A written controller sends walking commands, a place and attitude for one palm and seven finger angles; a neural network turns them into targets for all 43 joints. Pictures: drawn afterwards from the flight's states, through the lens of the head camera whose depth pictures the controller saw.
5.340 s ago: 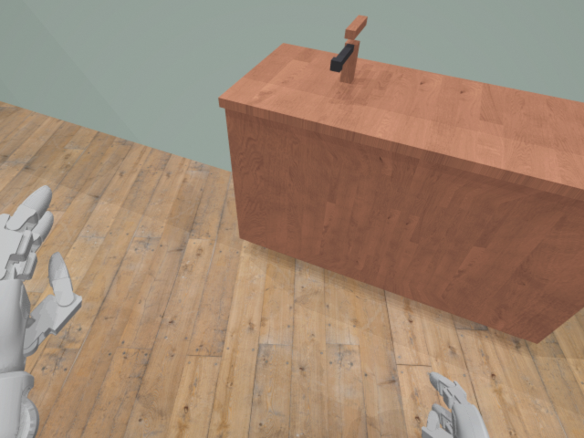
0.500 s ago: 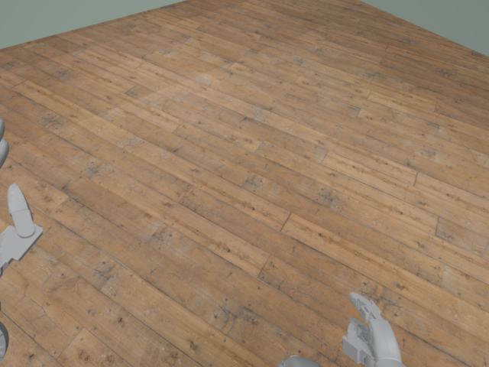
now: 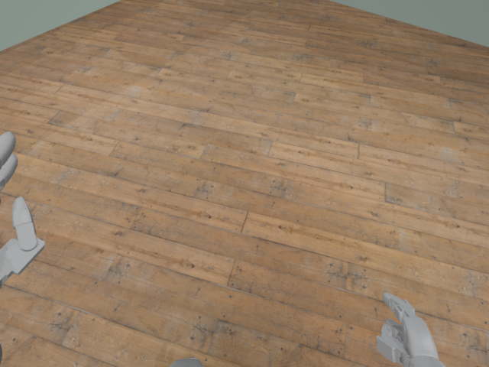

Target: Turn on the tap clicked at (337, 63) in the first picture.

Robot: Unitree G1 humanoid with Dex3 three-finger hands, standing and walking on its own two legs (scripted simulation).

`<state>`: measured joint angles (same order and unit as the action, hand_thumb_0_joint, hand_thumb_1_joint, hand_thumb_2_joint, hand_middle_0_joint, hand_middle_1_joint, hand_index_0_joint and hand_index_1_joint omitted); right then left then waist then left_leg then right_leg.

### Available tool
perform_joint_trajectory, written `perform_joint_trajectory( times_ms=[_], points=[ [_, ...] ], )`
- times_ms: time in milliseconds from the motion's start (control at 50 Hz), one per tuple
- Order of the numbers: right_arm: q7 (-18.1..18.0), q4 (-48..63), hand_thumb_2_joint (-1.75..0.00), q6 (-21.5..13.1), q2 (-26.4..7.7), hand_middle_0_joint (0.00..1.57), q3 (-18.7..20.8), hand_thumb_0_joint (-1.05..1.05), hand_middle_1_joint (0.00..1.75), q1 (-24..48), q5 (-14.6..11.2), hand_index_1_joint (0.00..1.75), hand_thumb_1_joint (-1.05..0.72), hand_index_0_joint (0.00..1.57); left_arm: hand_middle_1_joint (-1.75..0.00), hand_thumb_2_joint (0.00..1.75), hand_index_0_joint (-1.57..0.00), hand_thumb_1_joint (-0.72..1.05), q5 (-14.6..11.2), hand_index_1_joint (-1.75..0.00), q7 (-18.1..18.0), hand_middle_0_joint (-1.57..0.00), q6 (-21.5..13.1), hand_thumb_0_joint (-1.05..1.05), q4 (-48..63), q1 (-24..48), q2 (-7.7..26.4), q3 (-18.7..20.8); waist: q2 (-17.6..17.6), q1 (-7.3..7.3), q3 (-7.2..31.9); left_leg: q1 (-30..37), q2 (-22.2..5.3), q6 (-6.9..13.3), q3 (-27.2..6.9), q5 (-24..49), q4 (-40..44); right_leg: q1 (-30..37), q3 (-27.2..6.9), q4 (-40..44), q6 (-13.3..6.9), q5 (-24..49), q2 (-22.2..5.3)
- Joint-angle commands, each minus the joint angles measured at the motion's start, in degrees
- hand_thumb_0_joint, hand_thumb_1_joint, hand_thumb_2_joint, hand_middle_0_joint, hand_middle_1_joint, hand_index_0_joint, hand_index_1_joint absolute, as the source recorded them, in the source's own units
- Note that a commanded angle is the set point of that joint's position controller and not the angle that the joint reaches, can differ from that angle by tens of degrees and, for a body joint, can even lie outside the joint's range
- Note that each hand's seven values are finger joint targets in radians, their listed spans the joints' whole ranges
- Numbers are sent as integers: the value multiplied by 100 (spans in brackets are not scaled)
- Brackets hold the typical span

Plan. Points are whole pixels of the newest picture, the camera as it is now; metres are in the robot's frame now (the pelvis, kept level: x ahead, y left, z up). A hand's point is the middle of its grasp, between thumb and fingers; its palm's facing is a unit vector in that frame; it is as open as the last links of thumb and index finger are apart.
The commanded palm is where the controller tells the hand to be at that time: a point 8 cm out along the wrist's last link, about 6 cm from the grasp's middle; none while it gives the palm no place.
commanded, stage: turn to face it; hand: left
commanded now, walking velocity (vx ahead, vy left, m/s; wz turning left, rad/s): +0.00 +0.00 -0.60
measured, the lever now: out of the picture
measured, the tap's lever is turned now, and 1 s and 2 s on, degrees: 0 0 0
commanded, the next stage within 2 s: none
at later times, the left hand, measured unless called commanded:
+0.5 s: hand (154, 226) +0.25 +0.12 +0.16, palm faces +0.04 -0.86 -0.51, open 7.4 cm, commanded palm +0.20 +0.20 +0.18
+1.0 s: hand (184, 251) +0.22 +0.08 +0.18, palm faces -0.14 -0.92 -0.37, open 7.4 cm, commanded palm +0.20 +0.14 +0.18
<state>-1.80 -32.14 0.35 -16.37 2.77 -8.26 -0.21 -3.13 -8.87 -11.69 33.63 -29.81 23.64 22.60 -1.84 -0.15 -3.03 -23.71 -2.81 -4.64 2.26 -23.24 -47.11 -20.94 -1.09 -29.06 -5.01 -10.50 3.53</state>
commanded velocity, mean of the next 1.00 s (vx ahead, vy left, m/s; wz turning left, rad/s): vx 0.00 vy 0.00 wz -0.60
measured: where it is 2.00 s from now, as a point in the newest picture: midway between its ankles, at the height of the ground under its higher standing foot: outside the picture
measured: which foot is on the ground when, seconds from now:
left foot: up 0.00-0.10, down 0.12-0.44, up 0.46-0.80, down 0.82-1.00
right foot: down 0.00-0.12, up 0.14-0.42, down 0.44-0.84, up 0.86-1.00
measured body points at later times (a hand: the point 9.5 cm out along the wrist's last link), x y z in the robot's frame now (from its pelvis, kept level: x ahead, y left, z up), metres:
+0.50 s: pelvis -0.05 -0.01 -0.02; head +0.01 -0.05 +0.43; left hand +0.24 +0.17 +0.19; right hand +0.04 -0.25 -0.13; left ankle -0.02 +0.16 -0.71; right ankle -0.05 -0.11 -0.74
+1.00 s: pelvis -0.10 +0.01 +0.00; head -0.07 +0.01 +0.45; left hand +0.22 +0.13 +0.19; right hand -0.07 -0.26 -0.08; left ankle -0.01 +0.12 -0.74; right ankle -0.15 -0.09 -0.67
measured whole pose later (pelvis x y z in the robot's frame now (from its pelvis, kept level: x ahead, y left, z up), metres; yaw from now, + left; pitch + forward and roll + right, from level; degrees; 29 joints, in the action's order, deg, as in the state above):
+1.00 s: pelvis -0.10 +0.01 +0.00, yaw -37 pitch -1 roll -2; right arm 0.1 -29.5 -0.5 -9.4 -0.6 -11.0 -0.5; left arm -1.0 -8.2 -10.0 30.4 -24.1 19.4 19.9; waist 0.5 -2.8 -3.7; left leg -13.5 -9.3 -2.6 9.1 -16.0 -31.8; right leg -28.5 3.9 -59.1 3.5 -24.6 -0.5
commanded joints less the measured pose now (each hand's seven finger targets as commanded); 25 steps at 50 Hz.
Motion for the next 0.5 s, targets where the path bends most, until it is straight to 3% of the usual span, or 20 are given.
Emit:
perform_joint_trajectory(
  times_ms=[0, 40, 60, 80, 100, 120, 140, 160, 180, 200, 240, 300, 360, 380, 400, 420, 440, 460, 480],
  points=[
    [14, 967, -90, -138, -204, 20, -23, 0, 30, 233, -76, 30, -90, 20, -30, 90, -20, 90, 18, -30, -151, -20, -195, 0, 911, 180, 803, 667, -392, -166, 1368, 417, 4, 101, -25, 162, 1058, 1136, -1937, 662, -388, 1649, -1546],
    [0, 971, -90, -81, -240, 20, 0, 0, 30, 137, -92, 30, -90, 20, -30, 90, -20, 90, 51, -30, -136, -20, -171, 0, 1019, 400, 824, 575, -161, -81, 1280, 1263, -142, 175, -6, 694, 1963, 562, -1829, 481, -119, 999, -1371],
    [-24, 1000, -90, -80, -268, 20, 17, 0, 30, 107, -76, 30, -90, 20, -30, 90, -20, 90, 79, -30, -112, -20, -199, 0, 1109, 525, 802, 543, 102, -62, 1182, 1689, -418, 302, -116, 931, 2368, 114, -1698, 212, 68, 559, -1101],
    [-44, 1082, -90, -93, -394, 20, 64, 0, 30, 132, -73, 30, -90, 20, -30, 90, -20, 90, 109, -30, -80, -20, -237, 0, 1199, 677, 820, 552, 684, -86, 982, 1895, -1161, 625, -817, 1373, 2670, -550, -1372, -337, 309, -269, -615],
    [-52, 1158, -90, -127, -417, 20, 93, 0, 30, 159, -80, 30, -90, 20, -30, 90, -20, 90, 134, -30, -40, -20, -290, 0, 1196, 675, 888, 634, 1588, -171, 943, 2100, -1937, 989, -1237, 2416, 2812, -1043, -718, -1436, 546, -1428, -131],
    [-71, 1126, -90, -152, -242, 20, 24, 0, 30, 167, -12, 30, -90, 20, -30, 90, -20, 90, 166, -30, -22, -20, -304, 0, 929, 526, 935, 687, 2094, -190, 840, 1666, -2435, 1320, -1491, 2783, 2995, -1193, -97, -2967, 683, -1980, -147],
    [-55, 1088, -90, -224, -148, 20, 25, 0, 30, 146, 43, 30, -90, 20, -30, 90, -20, 90, 210, -30, 11, -20, -363, 0, 1187, 818, 991, 657, 2038, -158, 665, 1522, -2487, 1384, -1371, 3326, 2847, -1266, -118, -3528, 725, -1904, -378],
    [4, 1046, -90, -260, -185, 20, 20, 0, 30, 89, 37, 30, -90, 20, -30, 90, -20, 90, 221, -30, 62, -20, -373, 0, 1229, 923, 737, 382, 1728, -111, 507, 1560, -2338, 1320, -839, 3729, 2663, -1352, -82, -3504, 756, -1773, -519],
    [60, 998, -90, -289, -229, 20, 33, 0, 30, 34, -15, 30, -90, 20, -30, 90, -20, 90, 212, -30, 95, -20, -323, 0, 1130, 925, 519, 147, 1597, -106, 448, 1606, -2109, 1131, -259, 3869, 2522, -1259, 129, -3239, 772, -1613, -538],
    [119, 989, -90, -323, -271, 20, 44, 0, 30, -42, -37, 30, -90, 20, -30, 90, -20, 90, 215, -30, 98, -20, -291, 0, 1205, 1062, 451, 47, 1687, -64, 406, 1532, -1935, 962, 89, 3968, 2481, -1034, 358, -2879, 792, -1419, -514],
    [158, 982, -90, -401, -282, 20, 17, 0, 30, -71, -45, 30, -90, 20, -30, 90, -20, 90, 240, -30, 78, -20, -222, 0, 1072, 1119, 584, 155, 1787, -39, 321, 1420, -1850, 782, 449, 3865, 2473, -624, 709, -2230, 838, -1178, -459],
    [167, 954, -90, -489, -304, 20, 18, 0, 30, -152, -24, 30, -90, 20, -30, 90, -20, 90, 187, -30, 105, -20, -180, 0, 842, 1051, 609, 217, 1742, 33, 331, 1359, -1952, 693, 542, 3691, 2394, -128, 941, -1447, 856, -1180, -368],
    [200, 975, -90, -541, -275, 20, 14, 0, 30, -242, -37, 30, -90, 20, -30, 90, -20, 90, 156, -30, 91, -20, -174, 0, 982, 842, 741, 413, 1843, -3, 679, 1591, -1817, 495, 769, 3844, 1646, 569, 1147, -352, 783, -671, -198],
    [226, 975, -90, -539, -266, 20, 1, 0, 30, -224, -51, 30, -90, 20, -30, 90, -20, 90, 155, -30, 91, -20, -173, 0, 969, 762, 826, 508, 1602, -34, 820, 1403, -1759, 423, 814, 3676, 1150, 1066, 1072, 88, 725, -173, -261],
    [243, 983, -90, -523, -190, 20, -4, 0, 30, -219, -108, 30, -90, 20, -30, 90, -20, 90, 177, -30, 69, -20, -192, 0, 1001, 704, 926, 607, 932, -64, 1044, 1015, -1484, 282, 975, 3098, 218, 1686, 633, 424, 521, 986, -676],
    [219, 1070, -90, -509, 19, 20, -66, 0, 30, -134, -114, 30, -90, 20, -30, 90, -20, 90, 186, -30, 1, -20, -251, 0, 1005, 529, 1244, 887, -503, -119, 1260, -240, -818, 54, 1038, 732, -1091, 2660, -767, 284, -11, 3910, -1624],
    [205, 1060, -90, -457, -36, 20, -70, 0, 30, -89, -118, 30, -90, 20, -30, 90, -20, 90, 57, -30, -40, -20, -189, 0, 655, 93, 1126, 971, -1322, -143, 1523, -1209, -319, -107, 404, -1358, -2084, 2829, -1924, 139, -492, 5490, -2284],
    [208, 1077, -90, -388, -33, 20, -25, 0, 30, 88, -159, 30, -90, 20, -30, 90, -20, 90, -41, -30, -59, -20, -152, 0, 1112, 55, 1276, 1073, -1144, -154, 1647, -1234, -507, -85, -283, -1214, -2434, 2665, -1998, 147, -526, 4837, -2425],
    [183, 1050, -90, -288, 95, 20, -109, 0, 30, 223, -129, 30, -90, 20, -30, 90, -20, 90, -58, -30, -93, -20, -191, 0, 1292, -218, 1374, 1323, -746, -110, 1577, -1380, -532, -91, -390, -895, -2619, 2645, -1851, 68, -603, 4250, -2295]
  ],
)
